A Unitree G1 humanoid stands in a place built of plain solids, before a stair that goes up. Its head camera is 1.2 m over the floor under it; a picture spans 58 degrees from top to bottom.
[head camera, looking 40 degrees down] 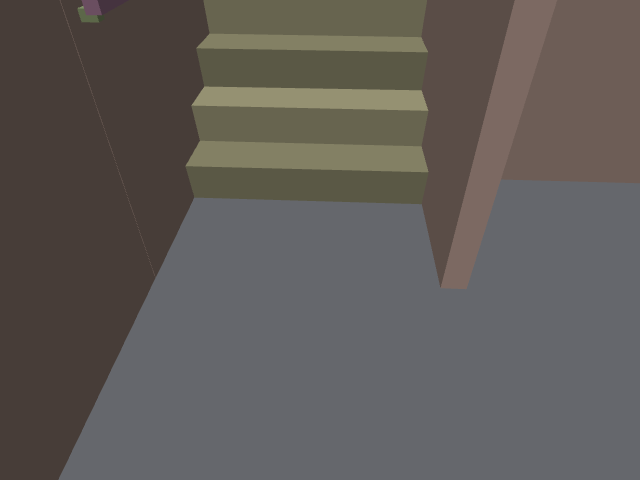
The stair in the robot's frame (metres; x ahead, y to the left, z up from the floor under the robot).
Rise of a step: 0.20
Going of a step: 0.23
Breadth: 1.10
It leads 3 degrees to the right of straight ahead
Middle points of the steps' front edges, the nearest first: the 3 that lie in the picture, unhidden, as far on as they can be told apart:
1.70 0.06 0.19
1.93 0.05 0.38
2.15 0.04 0.57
